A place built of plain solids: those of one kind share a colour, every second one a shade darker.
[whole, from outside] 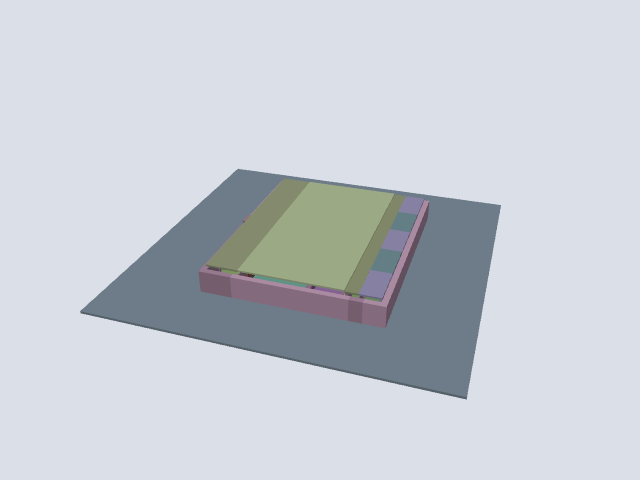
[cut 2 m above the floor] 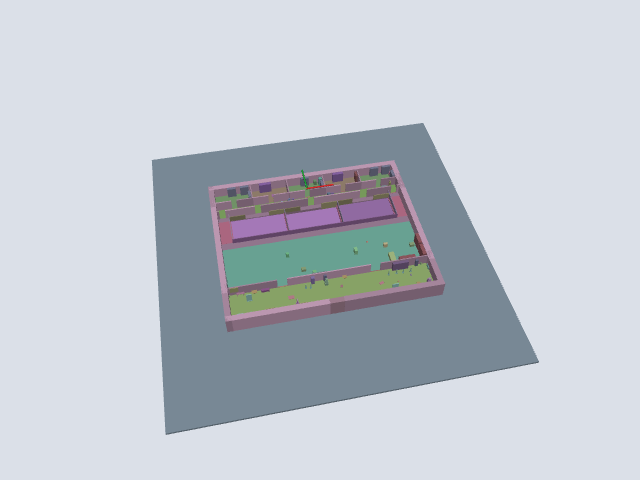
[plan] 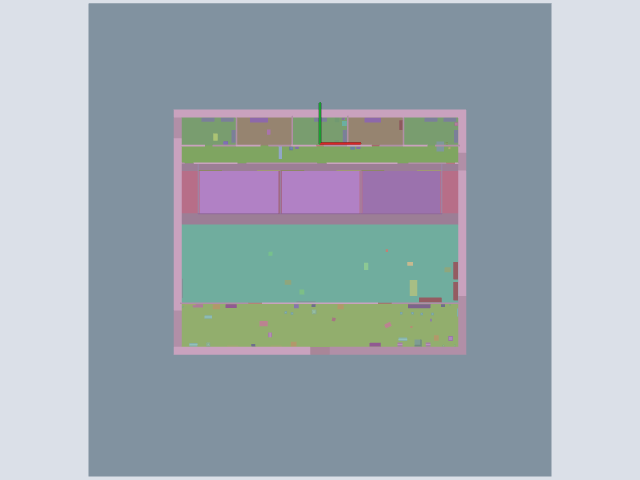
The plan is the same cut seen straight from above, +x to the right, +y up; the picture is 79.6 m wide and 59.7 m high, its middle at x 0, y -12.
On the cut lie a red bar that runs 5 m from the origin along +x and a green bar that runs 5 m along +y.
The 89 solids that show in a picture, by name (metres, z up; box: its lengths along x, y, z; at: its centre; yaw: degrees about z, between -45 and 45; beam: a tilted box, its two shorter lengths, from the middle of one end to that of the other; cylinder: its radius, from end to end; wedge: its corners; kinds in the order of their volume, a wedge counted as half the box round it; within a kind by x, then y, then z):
{
 "ground_under_all_1": {"box": [57.62, 58.86, 0.4], "at": [0.0, -11.99, -0.75]},
 "wall_1": {"box": [1.0, 7.3, 3.93], "at": [-17.7, -22.62, 1.36]},
 "wall_2": {"box": [1.0, 19.21, 3.93], "at": [-17.7, -11.16, 1.36]},
 "wall_3": {"box": [1.0, 4.0, 3.93], "at": [-17.7, -1.36, 1.36]},
 "wall_4": {"box": [1.0, 5.4, 3.93], "at": [-17.7, 1.54, 1.36]},
 "wall_5": {"box": [3.09, 0.2, 3.93], "at": [-15.86, -0.26, 1.36]},
 "wall_6": {"box": [8.72, 1.0, 3.93], "at": [-13.84, 3.74, 1.36]},
 "wall_7": {"box": [8.48, 0.2, 3.93], "at": [-13.16, -19.87, 1.36]},
 "wall_8": {"box": [5.45, 0.2, 3.93], "at": [-12.98, -2.46, 1.36]},
 "wall_9": {"box": [5.97, 0.2, 3.93], "at": [-10.38, -0.26, 1.36]},
 "wall_10": {"box": [17.0, 1.0, 3.93], "at": [-9.7, -25.77, 1.36]},
 "wall_11": {"box": [3.09, 0.2, 3.93], "at": [-8.94, -0.26, 1.36]},
 "wall_12": {"box": [8.72, 1.0, 3.93], "at": [-6.92, 3.74, 1.36]},
 "wall_13": {"box": [8.83, 0.2, 3.93], "at": [-4.74, -2.46, 1.36]},
 "wall_14": {"box": [5.97, 0.2, 3.93], "at": [-3.46, -0.26, 1.36]},
 "wall_15": {"box": [0.2, 3.8, 3.93], "at": [-3.46, 1.54, 1.36]},
 "wall_16": {"box": [14.44, 0.2, 3.93], "at": [0.0, -19.87, 1.36]},
 "wall_17": {"box": [8.72, 1.0, 3.93], "at": [0.0, 3.74, 1.36]},
 "wall_18": {"box": [3.09, 0.2, 3.93], "at": [2.02, -0.26, 1.36]},
 "wall_19": {"box": [0.2, 3.8, 3.93], "at": [3.46, 1.54, 1.36]},
 "wall_20": {"box": [3.09, 0.2, 3.93], "at": [4.9, -0.26, 1.36]},
 "wall_21": {"box": [8.81, 0.2, 3.93], "at": [5.23, -2.46, 1.36]},
 "wall_22": {"box": [8.72, 1.0, 3.93], "at": [6.92, 3.74, 1.36]},
 "wall_23": {"box": [3.09, 0.2, 3.93], "at": [8.94, -0.26, 1.36]},
 "wall_24": {"box": [17.0, 1.0, 3.93], "at": [9.7, -25.77, 1.36]},
 "wall_25": {"box": [3.09, 0.2, 3.93], "at": [11.82, -0.26, 1.36]},
 "wall_26": {"box": [8.48, 0.2, 3.93], "at": [13.16, -19.87, 1.36]},
 "wall_27": {"box": [4.71, 0.2, 3.93], "at": [13.35, -2.46, 1.36]},
 "wall_28": {"box": [8.72, 1.0, 3.93], "at": [13.84, 3.74, 1.36]},
 "wall_29": {"box": [3.09, 0.2, 3.93], "at": [15.86, -0.26, 1.36]},
 "wall_30": {"box": [1.0, 7.3, 3.93], "at": [17.7, -22.62, 1.36]},
 "wall_31": {"box": [1.0, 19.21, 3.93], "at": [17.7, -11.16, 1.36]},
 "wall_32": {"box": [1.0, 4.0, 3.93], "at": [17.7, -1.36, 1.36]},
 "wall_33": {"box": [1.0, 5.4, 3.93], "at": [17.7, 1.54, 1.36]},
 "floor_yard_1": {"box": [34.6, 9.8, 1.14], "at": [0.0, -14.97, -0.03]},
 "floor_lobby_1": {"box": [34.6, 5.5, 1.14], "at": [0.0, -22.62, -0.03]},
 "ceil_hall_1": {"box": [34.6, 17.41, 0.3], "at": [0.0, -11.16, 4.14]},
 "floor_plot_1": {"box": [9.8, 5.26, 0.98], "at": [-10.05, -6.04, -0.11]},
 "floor_plot_2": {"box": [9.65, 5.26, 0.6], "at": [0.07, -6.04, -0.3]},
 "floor_plot_3": {"box": [9.65, 5.26, 0.94], "at": [10.12, -6.04, -0.13]},
 "floor_walkway_1": {"box": [34.6, 1.4, 1.14], "at": [0.0, -9.37, -0.03]},
 "floor_walkway_2": {"box": [34.6, 0.95, 1.14], "at": [0.0, -2.94, -0.03]},
 "floor_back_corridor_1": {"box": [34.6, 2.2, 1.14], "at": [0.0, -1.36, -0.03]},
 "floor_store_1": {"box": [6.92, 3.6, 1.14], "at": [-13.84, 1.54, -0.03]},
 "floor_store_2": {"box": [6.92, 3.6, 1.14], "at": [0.0, 1.54, -0.03]},
 "floor_store_3": {"box": [6.92, 3.6, 1.14], "at": [13.84, 1.54, -0.03]},
 "ceil_lobby_1": {"box": [34.6, 5.5, 0.3], "at": [0.0, -22.62, 4.09]},
 "floor_office_1": {"box": [6.92, 3.6, 1.14], "at": [-6.92, 1.54, -0.03]},
 "floor_office_2": {"box": [6.92, 3.6, 1.14], "at": [6.92, 1.54, -0.03]},
 "floor_baulk_1": {"box": [2.35, 5.26, 1.14], "at": [-16.12, -6.04, -0.03]},
 "floor_baulk_2": {"box": [0.4, 5.26, 1.14], "at": [-4.95, -6.04, -0.03]},
 "floor_baulk_3": {"box": [0.4, 5.26, 1.14], "at": [5.1, -6.04, -0.03]},
 "floor_baulk_4": {"box": [2.35, 5.26, 1.14], "at": [16.12, -6.04, -0.03]},
 "ceil_back_corridor_1": {"box": [34.6, 2.2, 0.3], "at": [0.0, -1.36, 3.94]},
 "ceil_store_1": {"box": [6.92, 3.6, 0.3], "at": [-13.84, 1.54, 3.94]},
 "ceil_store_2": {"box": [6.92, 3.6, 0.3], "at": [0.0, 1.54, 3.94]},
 "ceil_store_3": {"box": [6.92, 3.6, 0.3], "at": [13.84, 1.54, 3.94]},
 "ceil_office_1": {"box": [6.92, 3.6, 0.3], "at": [-6.92, 1.54, 3.94]},
 "ceil_office_2": {"box": [6.92, 3.6, 0.3], "at": [6.92, 1.54, 3.94]},
 "shelves_store_1": {"box": [1.6, 0.5, 2.0], "at": [-13.93, 2.96, 1.54]},
 "shelves_store_2": {"box": [1.6, 0.5, 2.0], "at": [-11.53, 2.96, 1.54]},
 "shelves_store_3": {"box": [0.5, 1.6, 2.0], "at": [-10.76, 0.89, 1.54]},
 "shelves_store_4": {"box": [1.6, 0.5, 2.0], "at": [0.06, 2.96, 1.54]},
 "shelves_store_5": {"box": [0.5, 1.6, 2.0], "at": [3.08, 0.89, 1.54]},
 "shelves_store_6": {"box": [1.6, 0.5, 2.0], "at": [13.8, 2.96, 1.54]},
 "shelves_store_7": {"box": [1.6, 0.5, 2.0], "at": [16.15, 2.96, 1.54]},
 "shelves_store_8": {"box": [0.5, 1.6, 2.0], "at": [16.92, 0.89, 1.54]},
 "door_leaf_1": {"box": [2.4, 0.97, 4.41], "at": [0.0, -25.79, 1.6]},
 "cabinets_hall_1": {"box": [2.85, 0.6, 2.0], "at": [13.72, -19.44, 1.54]},
 "cabinets_hall_2": {"box": [0.6, 2.3, 2.0], "at": [16.87, -18.37, 1.54]},
 "cabinets_hall_3": {"box": [0.6, 2.2, 2.0], "at": [16.87, -15.82, 1.54]},
 "rail_far_1": {"box": [30.42, 0.12, 2.19], "at": [0.0, -8.73, 0.49]},
 "rail_baulk_1": {"box": [0.12, 6.11, 2.19], "at": [-15.15, -5.62, 0.49]},
 "rail_baulk_2": {"box": [0.12, 5.26, 2.19], "at": [-4.95, -6.04, 0.49]},
 "rail_baulk_3": {"box": [0.12, 5.26, 2.19], "at": [5.1, -6.04, 0.49]},
 "rail_baulk_4": {"box": [0.12, 6.11, 2.19], "at": [15.15, -5.62, 0.49]},
 "cabinets_office_1": {"box": [2.25, 0.6, 2.0], "at": [-7.58, 2.91, 1.54]},
 "cabinets_office_2": {"box": [2.05, 0.6, 2.0], "at": [6.55, 2.91, 1.54]},
 "rail_end_1": {"box": [2.89, 0.12, 2.19], "at": [-13.65, -3.35, 0.49]},
 "rail_end_2": {"box": [2.84, 0.12, 2.19], "at": [-6.43, -3.35, 0.49]},
 "rail_end_3": {"box": [2.94, 0.12, 2.19], "at": [-3.42, -3.35, 0.49]},
 "rail_end_4": {"box": [2.99, 0.12, 2.19], "at": [3.55, -3.35, 0.49]},
 "rail_end_5": {"box": [2.84, 0.12, 2.19], "at": [6.58, -3.35, 0.49]},
 "rail_end_6": {"box": [3.04, 0.12, 2.19], "at": [13.57, -3.35, 0.49]},
 "lockers_lobby_1": {"box": [2.8, 0.5, 1.8], "at": [12.35, -20.25, 1.44]},
 "step_strewn_rostrum_low_1": {"box": [0.94, 1.25, 1.33], "at": [14.97, -0.37, 0.06]},
 "console_hall_1": {"box": [0.95, 2.0, 0.79], "at": [11.63, -17.98, 0.93]},
 "step_strewn_mat_1": {"box": [1.01, 0.68, 1.17], "at": [-7.02, -22.4, -0.02]},
 "bench_lobby_1": {"box": [1.4, 0.45, 0.46], "at": [-11.05, -20.23, 0.76]}
}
